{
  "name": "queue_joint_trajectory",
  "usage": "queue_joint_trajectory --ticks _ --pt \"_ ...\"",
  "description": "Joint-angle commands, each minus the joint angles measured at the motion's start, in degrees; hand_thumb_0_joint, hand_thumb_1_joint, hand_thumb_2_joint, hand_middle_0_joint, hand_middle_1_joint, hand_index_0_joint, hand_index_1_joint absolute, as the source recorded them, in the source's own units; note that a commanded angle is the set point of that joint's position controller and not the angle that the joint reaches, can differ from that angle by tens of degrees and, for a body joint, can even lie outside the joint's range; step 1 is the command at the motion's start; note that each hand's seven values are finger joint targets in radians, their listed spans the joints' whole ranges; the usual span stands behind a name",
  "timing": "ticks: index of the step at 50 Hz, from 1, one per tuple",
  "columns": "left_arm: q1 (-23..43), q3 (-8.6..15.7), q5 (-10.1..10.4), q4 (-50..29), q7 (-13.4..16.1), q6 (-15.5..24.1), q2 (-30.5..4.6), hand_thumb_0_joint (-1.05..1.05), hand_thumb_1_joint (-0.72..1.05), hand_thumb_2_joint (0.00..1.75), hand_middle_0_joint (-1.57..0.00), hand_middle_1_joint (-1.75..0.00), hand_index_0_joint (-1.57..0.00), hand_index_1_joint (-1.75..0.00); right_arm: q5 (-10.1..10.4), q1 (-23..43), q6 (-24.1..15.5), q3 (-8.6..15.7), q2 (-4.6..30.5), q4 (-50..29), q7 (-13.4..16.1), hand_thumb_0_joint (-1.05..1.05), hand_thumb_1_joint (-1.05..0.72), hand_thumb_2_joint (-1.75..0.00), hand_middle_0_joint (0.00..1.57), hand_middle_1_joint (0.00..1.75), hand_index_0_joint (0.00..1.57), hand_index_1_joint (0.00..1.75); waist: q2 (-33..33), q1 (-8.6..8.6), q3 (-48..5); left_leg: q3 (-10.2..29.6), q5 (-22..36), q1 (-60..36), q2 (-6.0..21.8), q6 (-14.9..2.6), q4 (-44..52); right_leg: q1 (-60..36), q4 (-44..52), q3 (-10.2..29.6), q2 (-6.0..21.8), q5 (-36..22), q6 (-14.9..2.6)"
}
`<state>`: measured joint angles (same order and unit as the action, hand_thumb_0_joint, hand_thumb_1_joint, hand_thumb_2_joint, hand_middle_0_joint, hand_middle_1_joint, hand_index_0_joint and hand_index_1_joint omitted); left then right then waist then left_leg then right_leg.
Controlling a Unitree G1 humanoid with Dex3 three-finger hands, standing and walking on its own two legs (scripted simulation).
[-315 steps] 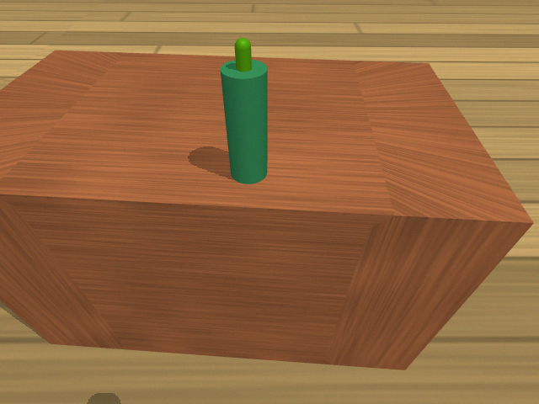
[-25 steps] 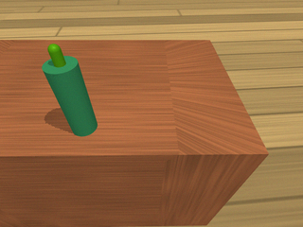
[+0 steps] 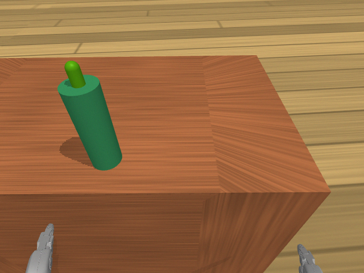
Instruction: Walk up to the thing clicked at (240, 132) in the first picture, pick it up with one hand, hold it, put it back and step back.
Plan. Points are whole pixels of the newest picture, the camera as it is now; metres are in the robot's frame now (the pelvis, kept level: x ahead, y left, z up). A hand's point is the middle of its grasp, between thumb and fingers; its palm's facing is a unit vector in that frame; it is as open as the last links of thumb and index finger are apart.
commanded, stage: rise first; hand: left
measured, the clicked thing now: (92, 119) +0.42 +0.22 +0.16
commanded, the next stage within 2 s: go down in 1.40 s
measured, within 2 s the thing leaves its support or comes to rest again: neither
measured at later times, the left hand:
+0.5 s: hand (37, 248) +0.17 +0.25 +0.10, palm faces +0.34 -0.84 -0.42, open 17.5 cm
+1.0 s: hand (9, 236) +0.16 +0.25 +0.17, palm faces +0.41 -0.80 -0.44, open 17.6 cm
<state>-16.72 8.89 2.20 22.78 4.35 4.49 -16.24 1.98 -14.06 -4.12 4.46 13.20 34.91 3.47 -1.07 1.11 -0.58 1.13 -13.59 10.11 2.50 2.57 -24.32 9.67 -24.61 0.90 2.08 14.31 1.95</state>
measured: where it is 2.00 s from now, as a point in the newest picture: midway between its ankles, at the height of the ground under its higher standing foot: outside the picture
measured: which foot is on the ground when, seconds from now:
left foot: down 0.00-1.00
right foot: down 0.00-1.00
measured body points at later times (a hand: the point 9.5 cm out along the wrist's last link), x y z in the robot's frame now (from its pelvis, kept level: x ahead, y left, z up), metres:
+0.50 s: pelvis -0.01 -0.01 +0.00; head -0.02 -0.03 +0.45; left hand +0.15 +0.30 +0.12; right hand +0.15 -0.27 -0.09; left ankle -0.01 +0.15 -0.74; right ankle -0.01 -0.14 -0.74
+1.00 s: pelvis -0.02 +0.00 +0.00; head -0.04 -0.02 +0.45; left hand +0.13 +0.30 +0.19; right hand +0.15 -0.27 -0.08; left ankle -0.01 +0.15 -0.74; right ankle -0.01 -0.14 -0.74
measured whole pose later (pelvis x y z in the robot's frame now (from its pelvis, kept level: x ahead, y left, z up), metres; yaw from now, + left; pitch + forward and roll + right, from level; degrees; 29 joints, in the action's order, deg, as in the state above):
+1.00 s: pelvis -0.02 +0.00 +0.00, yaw +1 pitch -6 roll +0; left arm -24.7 21.0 2.3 -16.1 1.1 19.3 -20.3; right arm 0.9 -15.4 -8.6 10.1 12.8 34.6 1.8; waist -2.9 3.1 2.5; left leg 2.5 -12.2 6.6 2.0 2.7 -24.2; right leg 5.9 -25.2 -0.5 2.5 13.9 1.8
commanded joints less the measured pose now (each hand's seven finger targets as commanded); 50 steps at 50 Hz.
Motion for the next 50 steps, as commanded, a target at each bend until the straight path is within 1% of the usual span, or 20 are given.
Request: queue_joint_trajectory --ticks 1,3,6,7,8,9,12,13,15,16,17,18,19,21,23,26,28,35,38,50 --pt "3.0 5.6 0.3 -20.0 1.0 4.2 -10.6 0.00 -0.52 0.00 -0.04 -0.04 -0.04 -0.03 -0.3 4.9 -3.9 3.6 9.1 -12.1 0.8 0.00 0.51 -0.01 0.05 0.05 0.05 0.05 -2.9 1.06 -4.9 -4.3 14.1 -3.0 -2.2 -1.49 3.3 -2.7 2.9 -4.4 -2.3 -12.9 -2.29" --pt "1.6 8.7 0.3 -23.2 1.2 4.3 -12.8 0.00 -0.52 0.00 -0.03 -0.04 -0.04 -0.03 -0.6 4.7 -4.0 5.8 10.7 -12.2 0.9 0.00 0.53 -0.01 0.05 0.05 0.05 0.05 -2.3 1.09 -5.1 -4.3 15.6 -3.3 -2.2 -1.57 2.9 -3.4 2.9 -4.4 -2.3 -14.4 -2.13" --pt "-3.1 6.3 0.6 -28.9 -0.2 5.0 -9.5 0.00 -0.52 0.00 -0.03 -0.04 -0.04 -0.03 -0.5 -1.9 -3.9 5.8 8.4 -10.7 0.0 0.00 0.53 -0.01 0.05 0.05 0.05 0.05 -2.5 -0.40 -3.1 -4.6 14.7 -4.2 -2.1 -1.69 3.1 -2.6 3.1 -4.7 -2.5 -14.2 -2.06" --pt "-4.7 7.7 0.8 -30.2 -0.3 5.2 -10.2 0.00 -0.51 0.00 -0.03 -0.04 -0.04 -0.03 -0.3 -2.1 -3.8 5.4 7.5 -10.2 -0.2 0.00 0.54 -0.01 0.05 0.05 0.05 0.05 -2.9 0.26 -2.4 -4.5 15.3 -3.9 -2.2 -1.76 3.1 -2.6 3.1 -4.9 -2.4 -14.8 -2.06" --pt "-4.5 6.8 0.8 -31.6 -0.7 5.4 -9.6 0.00 -0.52 0.00 -0.04 -0.04 -0.04 -0.03 -0.2 -1.2 -3.9 3.7 6.1 -10.6 -0.7 0.00 0.53 -0.01 0.05 0.05 0.05 0.05 -2.0 0.12 -1.2 -4.5 15.6 -3.7 -2.3 -1.83 3.1 -2.3 3.3 -5.1 -2.4 -15.0 -1.90" --pt "-4.7 9.1 0.8 -32.5 -0.9 5.4 -11.1 0.00 -0.51 0.00 -0.03 -0.04 -0.04 -0.03 -0.3 -0.6 -3.7 4.6 6.4 -9.6 -0.8 0.00 0.54 0.00 0.05 0.05 0.05 0.05 -2.2 1.26 -1.3 -4.5 15.6 -3.3 -2.3 -1.83 2.9 -2.7 3.3 -5.1 -2.3 -14.9 -1.95" --pt "-3.2 10.4 0.9 -35.2 -1.3 6.2 -12.1 0.00 -0.52 0.00 -0.03 -0.04 -0.04 -0.03 -0.6 3.3 -4.0 6.2 8.6 -12.5 -0.9 0.00 0.54 -0.01 0.05 0.05 0.05 0.05 -0.3 0.84 -0.3 -4.1 13.5 -3.0 -2.2 -2.07 3.4 -2.5 3.9 -5.1 -2.4 -12.8 -1.74" --pt "-4.0 8.8 0.9 -36.4 -1.6 6.6 -10.0 0.00 -0.52 0.00 -0.03 -0.03 -0.04 -0.03 -0.6 3.1 -3.9 4.4 6.1 -11.2 -1.3 0.00 0.54 -0.01 0.05 0.05 0.05 0.05 -1.1 1.39 0.3 -4.3 12.8 -2.7 -2.3 -2.10 3.5 -2.4 4.0 -5.0 -2.2 -12.1 -1.78" --pt "-3.7 11.1 0.9 -39.9 -1.4 7.7 -12.2 0.00 -0.53 0.00 -0.04 -0.04 -0.04 -0.03 -0.8 5.6 -4.2 6.4 8.5 -11.9 -0.9 0.00 0.53 -0.01 0.05 0.05 0.05 0.05 -1.6 1.94 0.3 -4.2 10.1 -2.8 -2.5 -2.10 4.0 -2.1 4.3 -4.9 -2.2 -9.0 -1.94" --pt "-3.5 12.9 0.9 -39.7 -1.4 8.0 -13.3 0.00 -0.53 0.00 -0.04 -0.04 -0.04 -0.03 -1.0 4.8 -4.3 6.7 8.9 -11.7 -0.8 0.00 0.54 -0.01 0.05 0.05 0.05 0.05 -0.5 1.71 0.2 -4.2 9.7 -2.9 -2.6 -2.21 3.8 -2.2 4.7 -4.8 -2.2 -8.6 -1.75" --pt "-4.4 11.4 0.9 -41.2 -1.6 8.5 -11.7 0.00 -0.53 0.00 -0.04 -0.04 -0.04 -0.03 -1.1 5.3 -4.6 5.6 7.7 -12.3 -1.0 0.00 0.54 -0.01 0.05 0.05 0.05 0.05 -0.4 1.87 -0.3 -4.2 9.8 -3.0 -2.6 -2.32 3.6 -2.7 4.7 -4.9 -2.2 -8.7 -1.71" --pt "-4.3 13.8 0.9 -41.4 -1.4 8.8 -13.9 0.00 -0.53 0.00 -0.04 -0.04 -0.04 -0.03 -1.1 4.6 -4.7 7.7 10.0 -11.3 -0.7 0.00 0.54 -0.01 0.05 0.05 0.05 0.05 -0.2 1.62 0.5 -4.1 8.2 -2.7 -2.7 -2.34 3.8 -2.1 4.8 -4.8 -2.3 -7.2 -1.71" --pt "-5.0 13.0 0.8 -41.6 -1.6 9.2 -12.9 0.00 -0.54 0.00 -0.04 -0.04 -0.04 -0.04 -1.2 3.6 -4.5 6.1 7.0 -8.1 -0.9 0.00 0.53 -0.01 0.05 0.05 0.05 0.05 -1.1 2.36 1.4 -4.3 7.4 -2.3 -2.8 -2.34 3.9 -1.7 5.0 -4.8 -2.0 -6.3 -1.77" --pt "-4.3 13.1 0.7 -43.4 -1.7 10.2 -12.7 0.00 -0.54 0.00 -0.04 -0.04 -0.04 -0.04 -1.3 5.8 -5.1 7.0 8.3 -10.7 -0.8 0.00 0.53 -0.01 0.05 0.05 0.05 0.05 0.3 1.91 -0.3 -4.1 7.3 -3.3 -2.8 -2.43 3.9 -2.0 4.9 -4.7 -2.0 -6.3 -1.58" --pt "-5.4 15.4 0.8 -42.9 -1.8 11.0 -14.1 0.00 -0.53 0.00 -0.04 -0.04 -0.04 -0.04 -1.3 4.0 -5.0 5.8 6.6 -8.5 -0.9 0.00 0.53 -0.01 0.05 0.05 0.05 0.05 0.6 2.36 0.8 -4.2 6.8 -2.7 -3.0 -2.60 3.6 -1.8 5.3 -4.7 -1.8 -5.6 -1.39" --pt "-5.1 16.3 0.9 -44.0 -1.9 12.2 -14.7 0.00 -0.54 0.00 -0.04 -0.04 -0.05 -0.04 -1.4 4.1 -5.4 8.0 8.9 -8.1 -0.6 0.00 0.52 -0.02 0.05 0.05 0.05 0.05 0.9 1.75 0.1 -4.2 5.5 -3.4 -3.2 -2.66 3.7 -1.2 5.5 -4.4 -1.5 -4.4 -1.26" --pt "-4.6 15.9 0.9 -45.4 -2.1 13.0 -13.9 0.00 -0.54 0.00 -0.04 -0.04 -0.04 -0.04 -1.2 5.5 -5.8 6.1 6.7 -9.1 -0.8 0.00 0.53 -0.02 0.05 0.05 0.05 0.05 0.2 2.33 0.8 -4.1 4.5 -2.8 -3.4 -2.67 4.0 -1.2 5.7 -4.5 -1.5 -3.6 -1.25" --pt "-3.6 17.3 0.9 -47.8 -2.0 15.5 -15.1 0.00 -0.54 0.00 -0.04 -0.04 -0.04 -0.04 -1.2 4.6 -6.3 5.9 5.7 -5.1 -0.9 0.00 0.54 -0.02 0.05 0.05 0.05 0.05 -0.8 2.67 1.8 -3.7 3.8 -2.0 -3.4 -2.83 4.4 -0.8 5.6 -4.8 -1.3 -2.9 -1.33" --pt "-3.0 18.4 1.0 -48.9 -2.0 16.3 -15.9 0.00 -0.53 0.01 -0.03 -0.03 -0.03 -0.03 -1.2 6.1 -7.2 8.3 9.2 -9.2 -0.6 0.00 0.55 -0.02 0.05 0.05 0.05 0.05 0.4 1.77 0.4 -3.7 4.2 -2.9 -3.5 -2.89 4.0 -1.2 5.4 -4.7 -1.2 -3.5 -1.15" --pt "-2.1 19.0 1.2 -51.3 -2.5 18.4 -15.2 0.00 -0.56 0.04 -0.04 -0.04 -0.03 -0.05 -0.4 2.6 -7.7 8.0 6.6 -8.4 -1.3 0.00 0.54 -0.03 0.05 0.05 0.05 0.05 -2.9 2.19 1.5 -3.6 6.1 -2.9 -3.3 -2.36 4.9 -1.6 4.4 -5.3 -1.8 -5.6 -1.65"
